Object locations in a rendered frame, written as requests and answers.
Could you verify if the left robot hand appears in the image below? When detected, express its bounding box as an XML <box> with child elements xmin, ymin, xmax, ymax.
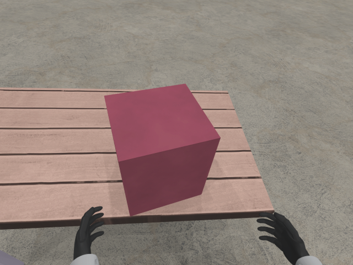
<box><xmin>73</xmin><ymin>206</ymin><xmax>104</xmax><ymax>260</ymax></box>

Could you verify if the table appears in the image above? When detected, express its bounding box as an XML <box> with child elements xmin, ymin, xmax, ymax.
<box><xmin>0</xmin><ymin>87</ymin><xmax>275</xmax><ymax>265</ymax></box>

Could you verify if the carton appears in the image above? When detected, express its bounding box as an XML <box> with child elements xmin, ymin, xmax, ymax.
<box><xmin>104</xmin><ymin>84</ymin><xmax>220</xmax><ymax>216</ymax></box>

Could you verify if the robot left forearm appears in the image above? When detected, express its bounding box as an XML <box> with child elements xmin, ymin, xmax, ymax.
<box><xmin>70</xmin><ymin>254</ymin><xmax>99</xmax><ymax>265</ymax></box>

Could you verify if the right robot hand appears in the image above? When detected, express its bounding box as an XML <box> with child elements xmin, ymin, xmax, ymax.
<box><xmin>256</xmin><ymin>212</ymin><xmax>310</xmax><ymax>265</ymax></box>

